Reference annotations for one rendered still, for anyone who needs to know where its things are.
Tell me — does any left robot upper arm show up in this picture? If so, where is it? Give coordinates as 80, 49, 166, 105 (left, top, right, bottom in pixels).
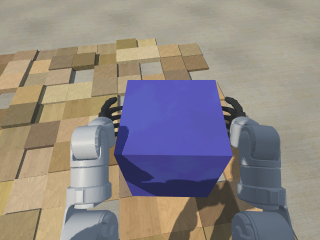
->
61, 210, 119, 240

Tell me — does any robot left forearm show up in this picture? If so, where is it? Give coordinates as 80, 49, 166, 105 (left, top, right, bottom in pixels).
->
60, 117, 116, 240

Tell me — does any robot left hand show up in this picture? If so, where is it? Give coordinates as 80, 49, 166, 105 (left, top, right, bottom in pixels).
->
98, 97, 123, 137

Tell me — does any carton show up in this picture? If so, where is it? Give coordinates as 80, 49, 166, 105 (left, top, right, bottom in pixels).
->
114, 80, 233, 198

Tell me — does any robot right hand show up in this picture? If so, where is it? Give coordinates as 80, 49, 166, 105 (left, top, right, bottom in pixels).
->
221, 96, 246, 138

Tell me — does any right robot upper arm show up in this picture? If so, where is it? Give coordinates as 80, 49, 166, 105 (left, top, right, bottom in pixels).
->
231, 210, 295, 240

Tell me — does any robot right forearm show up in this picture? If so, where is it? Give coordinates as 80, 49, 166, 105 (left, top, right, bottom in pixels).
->
229, 116, 295, 240

